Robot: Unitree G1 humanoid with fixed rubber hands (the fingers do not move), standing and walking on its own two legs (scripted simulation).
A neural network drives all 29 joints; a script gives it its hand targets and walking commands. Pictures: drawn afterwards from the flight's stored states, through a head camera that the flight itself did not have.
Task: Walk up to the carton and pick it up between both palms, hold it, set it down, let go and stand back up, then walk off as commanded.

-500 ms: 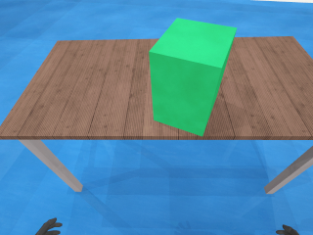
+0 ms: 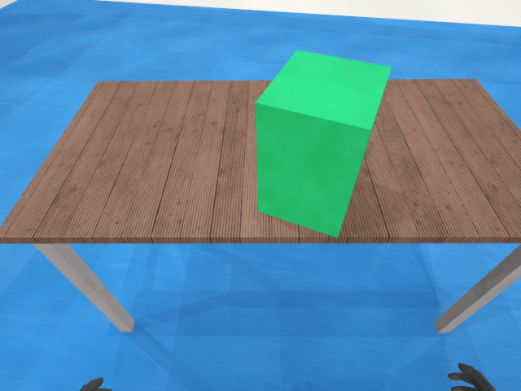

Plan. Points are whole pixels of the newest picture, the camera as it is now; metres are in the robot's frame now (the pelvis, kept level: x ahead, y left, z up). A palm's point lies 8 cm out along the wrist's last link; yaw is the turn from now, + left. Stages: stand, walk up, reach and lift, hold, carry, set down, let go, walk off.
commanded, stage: walk up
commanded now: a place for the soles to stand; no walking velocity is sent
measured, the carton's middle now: (317, 146) +0.56 -0.08 +0.05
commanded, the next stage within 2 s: none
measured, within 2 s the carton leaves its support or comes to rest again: neither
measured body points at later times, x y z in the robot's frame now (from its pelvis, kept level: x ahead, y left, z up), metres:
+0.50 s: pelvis +0.03 -0.07 -0.01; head +0.05 -0.07 +0.44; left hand +0.17 +0.27 -0.10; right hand +0.02 -0.47 -0.08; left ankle +0.05 +0.13 -0.74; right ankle +0.09 -0.24 -0.72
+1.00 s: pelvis +0.08 -0.12 -0.02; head +0.15 -0.14 +0.43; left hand +0.18 +0.23 -0.09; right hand +0.17 -0.46 -0.13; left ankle +0.11 +0.03 -0.71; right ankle +0.10 -0.26 -0.74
